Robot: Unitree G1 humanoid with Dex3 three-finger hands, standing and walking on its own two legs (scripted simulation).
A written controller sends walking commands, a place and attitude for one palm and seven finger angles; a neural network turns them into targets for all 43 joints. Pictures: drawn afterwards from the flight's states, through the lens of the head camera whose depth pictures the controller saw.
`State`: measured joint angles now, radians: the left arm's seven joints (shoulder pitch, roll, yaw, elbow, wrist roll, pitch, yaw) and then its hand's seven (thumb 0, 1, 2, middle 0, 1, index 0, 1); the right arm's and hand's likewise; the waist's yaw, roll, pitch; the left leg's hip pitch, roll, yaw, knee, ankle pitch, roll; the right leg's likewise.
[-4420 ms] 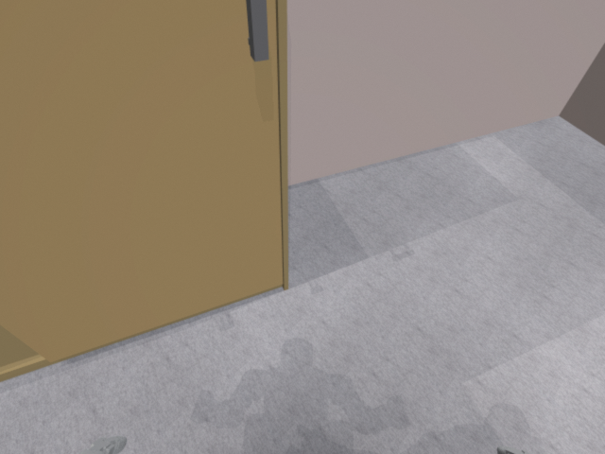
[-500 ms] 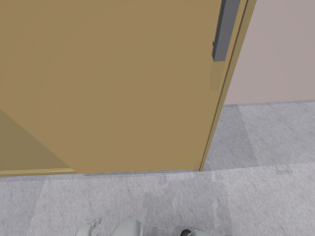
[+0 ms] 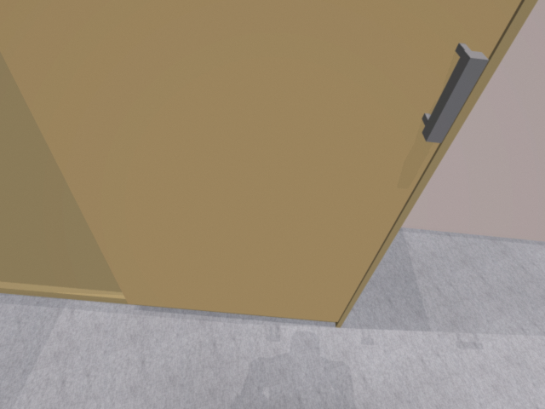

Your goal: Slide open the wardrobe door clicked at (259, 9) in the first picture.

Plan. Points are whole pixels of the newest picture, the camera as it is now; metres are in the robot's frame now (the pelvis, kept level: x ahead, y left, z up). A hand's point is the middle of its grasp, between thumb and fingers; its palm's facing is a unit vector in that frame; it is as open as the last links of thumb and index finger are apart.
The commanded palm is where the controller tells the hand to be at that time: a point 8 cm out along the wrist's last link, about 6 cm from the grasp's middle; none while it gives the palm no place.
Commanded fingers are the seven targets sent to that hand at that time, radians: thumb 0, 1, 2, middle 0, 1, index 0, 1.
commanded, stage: come to a stop and stand still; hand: right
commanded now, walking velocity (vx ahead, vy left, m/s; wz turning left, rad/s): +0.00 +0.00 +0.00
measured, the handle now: (447, 93) +0.56 -0.21 +0.23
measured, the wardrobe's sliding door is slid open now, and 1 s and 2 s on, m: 0.00 0.00 0.00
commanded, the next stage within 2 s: look again from close up in 0.80 s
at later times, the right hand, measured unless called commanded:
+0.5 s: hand out of the picture -0.04 -0.17 -0.18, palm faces +0.02 +0.98 -0.17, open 7.4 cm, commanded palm none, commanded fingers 0.00 -0.90 -0.90 0.20 0.30 0.20 0.30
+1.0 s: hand out of the picture -0.01 -0.20 -0.18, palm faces +0.00 +0.98 -0.21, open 7.4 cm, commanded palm none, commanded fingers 0.00 -0.90 -0.90 0.20 0.30 0.20 0.30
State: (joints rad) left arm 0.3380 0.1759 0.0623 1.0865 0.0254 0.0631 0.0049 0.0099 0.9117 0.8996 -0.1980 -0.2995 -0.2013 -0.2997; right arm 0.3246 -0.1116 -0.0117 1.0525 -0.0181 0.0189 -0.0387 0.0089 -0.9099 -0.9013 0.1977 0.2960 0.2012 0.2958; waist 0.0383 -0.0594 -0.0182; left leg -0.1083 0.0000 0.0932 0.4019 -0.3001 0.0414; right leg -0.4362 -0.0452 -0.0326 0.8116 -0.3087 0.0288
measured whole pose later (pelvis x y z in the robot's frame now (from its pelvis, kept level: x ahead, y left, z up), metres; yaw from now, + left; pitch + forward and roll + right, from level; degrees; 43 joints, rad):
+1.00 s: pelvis -0.02 -0.03 -0.01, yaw +0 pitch +0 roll -1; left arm 0.29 0.15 -0.02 1.10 0.02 -0.02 0.02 0.01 0.91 0.90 -0.20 -0.30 -0.20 -0.30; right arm 0.28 -0.16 0.01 1.08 -0.01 -0.01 -0.03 0.01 -0.91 -0.90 0.20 0.30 0.20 0.30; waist 0.00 0.00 0.05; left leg -0.18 0.04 0.08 0.50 -0.32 0.01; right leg -0.21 0.01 -0.08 0.48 -0.27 -0.03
